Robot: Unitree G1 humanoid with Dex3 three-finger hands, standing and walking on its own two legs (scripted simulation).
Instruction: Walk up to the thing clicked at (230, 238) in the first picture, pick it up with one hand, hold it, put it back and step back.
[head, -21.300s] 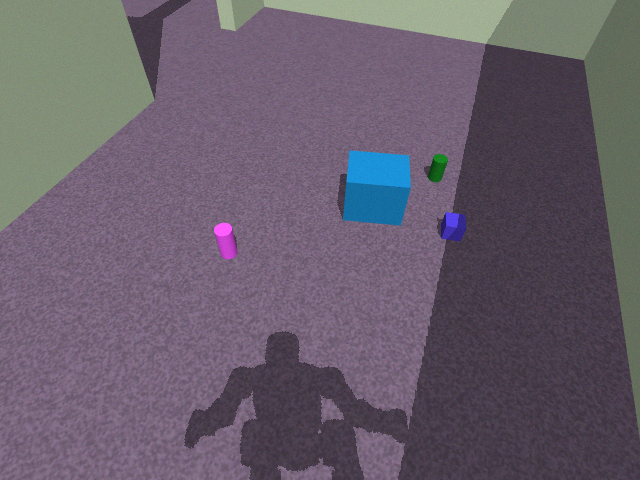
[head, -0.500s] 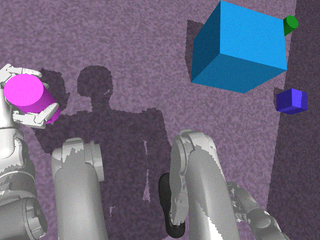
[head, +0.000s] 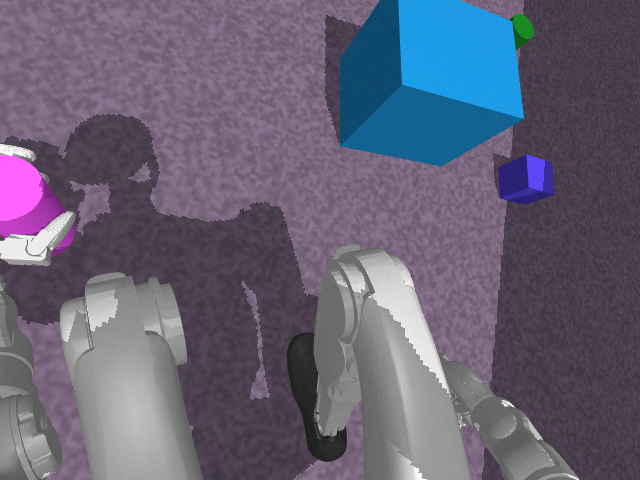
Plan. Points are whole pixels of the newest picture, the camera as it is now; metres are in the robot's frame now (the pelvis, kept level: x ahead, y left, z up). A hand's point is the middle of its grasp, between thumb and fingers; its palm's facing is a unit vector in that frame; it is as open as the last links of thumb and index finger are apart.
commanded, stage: lower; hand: left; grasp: from the side
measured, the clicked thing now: (26, 213) +0.41 +0.27 -0.14
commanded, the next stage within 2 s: loosen in 1.22 s
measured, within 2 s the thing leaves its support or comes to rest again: rests again in 1.20 s
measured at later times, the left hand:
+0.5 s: hand (33, 212) +0.41 +0.27 -0.16, palm faces +0.26 -0.96 +0.01, open 9.4 cm
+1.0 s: hand (36, 217) +0.41 +0.27 -0.18, palm faces +0.29 -0.96 +0.00, open 9.3 cm
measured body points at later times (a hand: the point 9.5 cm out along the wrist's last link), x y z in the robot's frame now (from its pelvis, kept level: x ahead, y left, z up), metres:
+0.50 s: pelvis -0.01 +0.01 -0.01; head +0.22 +0.16 +0.34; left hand +0.39 +0.32 -0.16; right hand +0.16 -0.25 -0.06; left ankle +0.08 +0.14 -0.26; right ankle +0.11 -0.12 -0.26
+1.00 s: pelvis -0.01 +0.01 -0.01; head +0.22 +0.18 +0.33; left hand +0.39 +0.32 -0.18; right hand +0.15 -0.24 -0.05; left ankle +0.08 +0.14 -0.26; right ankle +0.11 -0.12 -0.26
